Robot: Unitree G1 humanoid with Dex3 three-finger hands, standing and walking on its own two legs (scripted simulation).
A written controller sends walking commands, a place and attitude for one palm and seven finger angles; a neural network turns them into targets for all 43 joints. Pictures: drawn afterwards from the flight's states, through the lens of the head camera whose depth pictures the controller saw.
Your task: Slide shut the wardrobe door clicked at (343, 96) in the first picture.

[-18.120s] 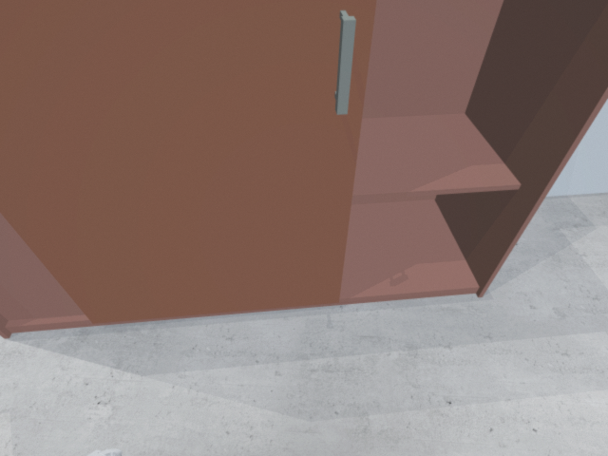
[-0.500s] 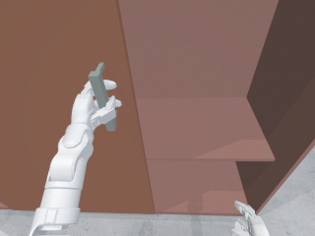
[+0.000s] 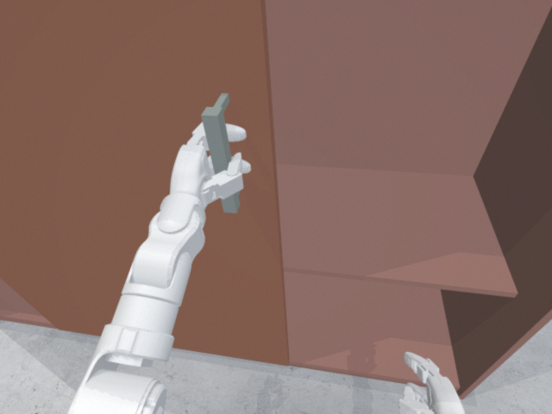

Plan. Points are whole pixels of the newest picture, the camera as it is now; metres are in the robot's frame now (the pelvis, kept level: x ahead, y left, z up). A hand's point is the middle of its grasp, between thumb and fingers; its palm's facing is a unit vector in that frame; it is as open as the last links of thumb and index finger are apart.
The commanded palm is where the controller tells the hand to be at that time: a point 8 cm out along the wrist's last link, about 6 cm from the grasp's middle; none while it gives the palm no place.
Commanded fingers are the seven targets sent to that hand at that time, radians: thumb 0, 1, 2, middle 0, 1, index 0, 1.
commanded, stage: tug the door sideways, standing still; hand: left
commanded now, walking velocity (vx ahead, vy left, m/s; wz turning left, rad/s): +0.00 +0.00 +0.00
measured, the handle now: (227, 156) +0.43 +0.10 +0.19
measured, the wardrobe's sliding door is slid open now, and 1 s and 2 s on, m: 0.56 0.51 0.21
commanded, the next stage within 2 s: step sideways, sliding the door along in 0.18 s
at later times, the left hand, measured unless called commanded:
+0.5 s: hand (260, 181) +0.38 +0.05 +0.18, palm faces -0.13 -0.98 -0.18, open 6.1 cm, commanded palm +0.37 +0.09 +0.19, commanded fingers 0.00 0.90 0.90 -0.45 -1.40 -0.45 -1.40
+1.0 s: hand (272, 177) +0.38 +0.03 +0.18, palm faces +0.05 -1.00 -0.06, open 5.8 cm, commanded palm +0.36 +0.03 +0.19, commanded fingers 0.00 0.90 0.90 -0.45 -1.40 -0.45 -1.40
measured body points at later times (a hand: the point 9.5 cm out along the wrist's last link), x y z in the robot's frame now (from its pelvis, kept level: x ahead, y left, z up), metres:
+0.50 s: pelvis -0.03 +0.00 -0.01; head -0.01 -0.03 +0.44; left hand +0.38 +0.10 +0.19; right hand +0.11 -0.23 -0.12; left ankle -0.01 +0.10 -0.74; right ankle -0.05 -0.08 -0.73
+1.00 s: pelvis -0.02 -0.08 -0.01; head +0.05 -0.08 +0.43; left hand +0.37 +0.09 +0.19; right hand +0.17 -0.31 -0.12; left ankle -0.01 +0.06 -0.74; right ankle -0.01 -0.17 -0.66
